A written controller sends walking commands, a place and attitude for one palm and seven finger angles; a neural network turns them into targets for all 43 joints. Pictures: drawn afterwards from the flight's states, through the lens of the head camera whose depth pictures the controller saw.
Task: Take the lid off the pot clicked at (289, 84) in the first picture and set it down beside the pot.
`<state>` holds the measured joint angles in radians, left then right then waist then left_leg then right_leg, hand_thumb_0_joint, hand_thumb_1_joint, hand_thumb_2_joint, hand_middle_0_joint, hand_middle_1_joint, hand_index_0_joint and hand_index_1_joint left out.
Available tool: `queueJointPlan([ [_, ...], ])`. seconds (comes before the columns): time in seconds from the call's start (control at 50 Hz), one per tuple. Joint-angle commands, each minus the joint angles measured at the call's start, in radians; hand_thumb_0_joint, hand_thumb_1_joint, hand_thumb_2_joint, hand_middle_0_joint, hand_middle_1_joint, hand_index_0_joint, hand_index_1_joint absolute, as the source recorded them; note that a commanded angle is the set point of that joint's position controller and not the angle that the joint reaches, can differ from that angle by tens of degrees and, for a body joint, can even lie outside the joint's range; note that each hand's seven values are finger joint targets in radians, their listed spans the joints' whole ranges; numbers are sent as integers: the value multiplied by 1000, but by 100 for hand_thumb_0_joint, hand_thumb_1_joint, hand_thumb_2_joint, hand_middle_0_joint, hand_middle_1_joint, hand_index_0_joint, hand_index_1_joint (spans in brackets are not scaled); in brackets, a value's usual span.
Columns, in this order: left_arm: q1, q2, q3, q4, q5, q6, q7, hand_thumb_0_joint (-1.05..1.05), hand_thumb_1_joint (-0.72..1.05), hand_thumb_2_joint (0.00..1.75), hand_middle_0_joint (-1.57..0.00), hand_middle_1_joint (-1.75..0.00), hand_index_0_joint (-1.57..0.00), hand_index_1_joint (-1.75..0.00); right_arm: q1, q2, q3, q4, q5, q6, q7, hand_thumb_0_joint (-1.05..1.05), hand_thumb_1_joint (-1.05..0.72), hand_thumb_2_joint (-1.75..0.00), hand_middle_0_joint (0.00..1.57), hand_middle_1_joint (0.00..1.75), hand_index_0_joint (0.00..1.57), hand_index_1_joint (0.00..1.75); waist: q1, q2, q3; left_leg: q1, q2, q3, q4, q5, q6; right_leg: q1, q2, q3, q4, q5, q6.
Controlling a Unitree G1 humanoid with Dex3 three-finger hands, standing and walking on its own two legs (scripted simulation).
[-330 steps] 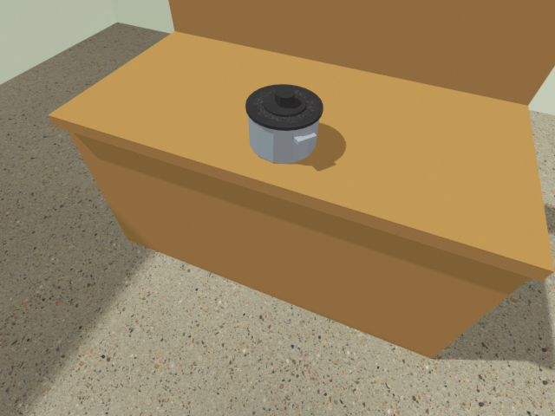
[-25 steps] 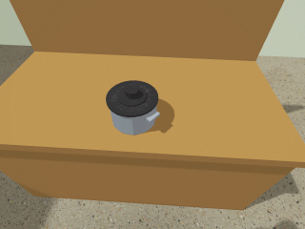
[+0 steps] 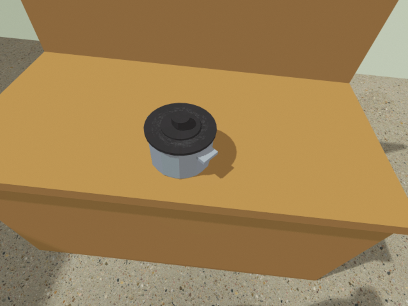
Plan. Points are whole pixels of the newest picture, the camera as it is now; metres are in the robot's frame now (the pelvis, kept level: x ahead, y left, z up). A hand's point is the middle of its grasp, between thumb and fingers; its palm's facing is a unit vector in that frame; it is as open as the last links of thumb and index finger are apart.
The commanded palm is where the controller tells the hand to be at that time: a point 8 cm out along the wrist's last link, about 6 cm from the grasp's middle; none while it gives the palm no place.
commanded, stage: look again from close up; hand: left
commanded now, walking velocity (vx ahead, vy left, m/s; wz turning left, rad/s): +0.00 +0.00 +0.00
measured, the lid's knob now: (180, 119) +0.54 +0.10 +0.04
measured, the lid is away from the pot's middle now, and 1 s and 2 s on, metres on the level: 0.00 0.00 0.00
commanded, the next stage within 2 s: lift the closed hand beside the body in 0.44 s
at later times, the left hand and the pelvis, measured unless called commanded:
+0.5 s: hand out of the picture -0.01 +0.16 -0.18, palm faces +0.02 -0.99 -0.15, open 7.3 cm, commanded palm none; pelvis +0.01 +0.00 +0.00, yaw +0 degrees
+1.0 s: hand out of the picture +0.11 +0.19 -0.07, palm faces +0.23 -0.94 -0.25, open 3.9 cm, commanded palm +0.08 +0.24 -0.04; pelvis -0.01 -0.02 +0.00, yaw +1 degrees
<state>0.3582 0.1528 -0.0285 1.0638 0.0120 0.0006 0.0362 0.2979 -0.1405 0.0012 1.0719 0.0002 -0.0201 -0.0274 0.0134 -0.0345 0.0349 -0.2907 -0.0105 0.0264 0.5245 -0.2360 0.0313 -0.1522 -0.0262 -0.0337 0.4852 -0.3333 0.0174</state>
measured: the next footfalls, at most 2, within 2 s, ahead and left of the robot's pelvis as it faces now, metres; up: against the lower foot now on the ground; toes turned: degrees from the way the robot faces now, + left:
none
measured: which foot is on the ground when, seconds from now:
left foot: down 0.00-1.00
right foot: down 0.00-1.00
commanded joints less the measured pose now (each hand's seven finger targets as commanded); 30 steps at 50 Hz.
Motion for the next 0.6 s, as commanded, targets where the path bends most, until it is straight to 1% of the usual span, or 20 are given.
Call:
queueJointPlan([
  [0.0,93,90,16,-20,3,-16,7,0,90,90,-20,-30,-20,-30,52,-92,-12,-32,1,-16,-3,0,-90,-90,20,30,20,30,-2,25,39,50,103,-115,-103,125,24,-83,-76,67,-99,125,-58],
  [0.04,93,89,17,-18,2,-19,7,0,90,90,-20,-30,-20,-30,49,-89,-11,-27,2,-18,-4,0,-90,-90,20,30,20,30,-1,35,19,69,103,-112,-100,164,24,-69,-81,68,-98,157,-56],
  [0.08,93,94,18,-16,1,-21,6,0,90,90,-20,-30,-20,-30,46,-86,-10,-22,2,-19,-4,0,-90,-90,20,30,20,30,2,21,9,76,106,-110,-93,202,25,-52,-82,65,-101,193,-56],
  [0.16,84,87,17,-17,2,-19,8,0,90,90,-20,-30,-20,-30,38,-88,-11,-17,1,-18,-4,0,-90,-90,20,30,20,30,-1,51,27,79,103,-111,-107,185,22,-62,-82,67,-106,171,-54],
  [0.18,85,92,17,-16,1,-19,6,0,90,90,-20,-30,-20,-30,37,-85,-10,-15,2,-17,-4,0,-90,-90,20,30,20,30,3,40,33,69,106,-112,-106,188,24,-52,-81,62,-113,178,-55],
  [0.2,85,90,17,-18,2,-18,7,0,90,90,-20,-30,-20,-30,32,-92,-10,-15,1,-17,-4,0,-90,-90,20,30,20,30,1,44,34,72,104,-107,-105,188,21,-56,-84,63,-110,180,-55],
  [0.24,83,88,19,-19,2,-20,7,0,90,90,-20,-30,-20,-30,36,-89,-10,-13,1,-18,-5,0,-90,-90,20,30,20,30,0,48,17,87,106,-110,-107,210,22,-46,-85,63,-109,192,-54],
  [0.26,83,88,17,-17,1,-21,7,0,90,90,-20,-30,-20,-30,34,-89,-11,-11,2,-18,-5,0,-90,-90,20,30,20,30,0,41,14,95,106,-113,-106,222,23,-45,-86,63,-111,200,-53],
  [0.28,80,94,18,-17,1,-21,6,0,90,90,-20,-30,-20,-30,33,-89,-10,-9,2,-18,-5,0,-90,-90,20,30,20,30,3,14,16,89,108,-112,-102,233,24,-33,-86,58,-115,219,-53],
  [0.3,75,90,18,-19,1,-19,7,0,90,90,-20,-30,-20,-30,31,-96,-11,-9,2,-17,-5,0,-90,-90,20,30,20,30,0,31,23,85,107,-110,-108,213,21,-39,-87,61,-115,200,-53],
  [0.34,78,89,18,-18,1,-20,7,0,90,90,-20,-30,-20,-30,29,-90,-11,-6,2,-16,-4,0,-90,-90,20,30,20,30,1,40,24,91,105,-110,-109,209,21,-39,-90,61,-121,200,-53],
  [0.38,77,94,18,-17,1,-21,6,0,90,90,-20,-30,-20,-30,30,-88,-11,-5,3,-16,-4,0,-90,-90,20,30,20,30,3,15,27,84,107,-107,-111,209,22,-31,-89,57,-127,209,-52],
  [0.44,75,87,18,-18,1,-19,7,0,90,90,-20,-30,-20,-30,31,-91,-10,0,1,-16,-4,0,-90,-90,20,30,20,30,0,48,30,90,105,-110,-119,199,20,-37,-89,59,-127,189,-53],
  [0.46,75,89,17,-17,1,-20,7,0,90,90,-20,-30,-20,-30,32,-90,-9,2,2,-16,-4,0,-90,-90,20,30,20,30,0,46,28,92,104,-114,-122,202,21,-35,-88,59,-126,188,-52],
  [0.48,76,95,19,-17,0,-20,6,0,90,90,-20,-30,-20,-30,32,-89,-10,1,3,-17,-4,0,-90,-90,20,30,20,30,4,27,27,88,107,-114,-120,210,23,-24,-87,51,-129,195,-51],
  [0.5,78,89,18,-17,1,-19,6,0,90,90,-20,-30,-20,-30,30,-95,-11,1,2,-16,-3,0,-90,-90,20,30,20,30,2,30,25,91,106,-113,-118,204,21,-28,-90,55,-128,192,-51],
  [0.52,83,113,28,6,19,-42,41,0,90,90,-20,-30,-20,-30,-61,-138,-9,-67,-2,-18,4,0,-90,-90,20,30,20,30,10,102,51,62,93,-90,53,314,-11,-78,-109,118,-147,422,-45],
  [0.54,-571,239,-12,-1310,-109,-190,46,0,90,90,-24,-35,-24,-35,-34,-242,-29,-383,68,-189,8,0,-90,-90,20,30,20,30,-22,278,-405,312,18,-103,-109,277,-41,17,-32,16,-58,344,-56],
  [0.56,-200,222,10,-1110,-34,-113,100,0,90,90,-29,-40,-29,-40,-108,-193,6,-342,74,-255,-37,0,-90,-90,20,30,20,30,3,429,-407,364,51,-76,-115,308,-52,-44,-8,5,-20,234,-80],
  [0.58,-171,199,1,-1067,-46,-51,135,0,90,90,-33,-44,-33,-44,-118,-197,-6,-286,78,-264,-44,0,-90,-90,20,30,20,30,-11,315,-359,283,52,-91,-103,216,-64,-47,-3,-19,-32,214,-61],
])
